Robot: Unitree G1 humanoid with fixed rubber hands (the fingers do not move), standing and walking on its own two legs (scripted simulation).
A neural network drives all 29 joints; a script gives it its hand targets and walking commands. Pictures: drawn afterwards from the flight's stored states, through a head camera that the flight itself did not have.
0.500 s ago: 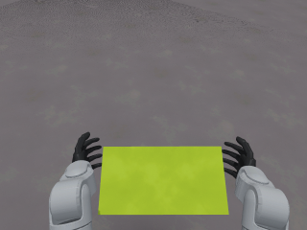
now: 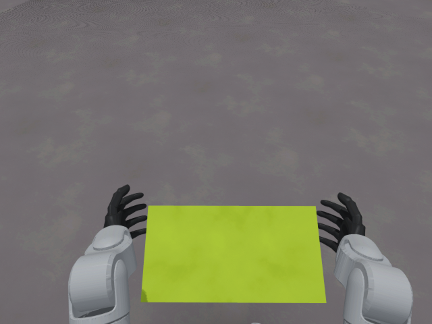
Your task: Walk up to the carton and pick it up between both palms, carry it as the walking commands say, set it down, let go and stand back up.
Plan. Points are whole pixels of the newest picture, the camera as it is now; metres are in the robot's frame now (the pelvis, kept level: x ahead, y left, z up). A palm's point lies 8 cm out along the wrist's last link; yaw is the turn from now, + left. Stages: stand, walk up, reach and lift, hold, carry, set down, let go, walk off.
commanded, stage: carry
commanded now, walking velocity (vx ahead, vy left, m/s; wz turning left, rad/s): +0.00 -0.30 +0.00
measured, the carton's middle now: (230, 250) +0.26 -0.02 -0.03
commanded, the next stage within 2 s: none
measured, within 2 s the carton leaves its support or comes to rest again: neither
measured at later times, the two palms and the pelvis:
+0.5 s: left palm (286, 274) +0.18 -0.09 +0.09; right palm out of the picture +0.17 -0.44 +0.07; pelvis -0.07 -0.24 +0.00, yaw +0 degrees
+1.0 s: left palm out of the picture +0.12 -0.30 +0.10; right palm out of the picture +0.12 -0.65 +0.09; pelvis -0.13 -0.47 +0.00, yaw +0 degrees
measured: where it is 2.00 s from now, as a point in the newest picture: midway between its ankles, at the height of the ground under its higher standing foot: outside the picture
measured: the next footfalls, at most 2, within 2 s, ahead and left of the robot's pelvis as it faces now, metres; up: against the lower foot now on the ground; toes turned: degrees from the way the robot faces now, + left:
left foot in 0.04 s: +0.03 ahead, +0.05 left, +0.00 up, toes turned +10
right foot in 0.36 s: +0.02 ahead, -0.35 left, +0.00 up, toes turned -7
